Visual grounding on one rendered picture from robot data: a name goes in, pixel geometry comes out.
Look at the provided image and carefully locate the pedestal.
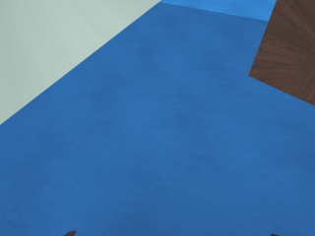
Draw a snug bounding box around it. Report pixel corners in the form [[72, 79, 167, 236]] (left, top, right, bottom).
[[248, 0, 315, 106]]

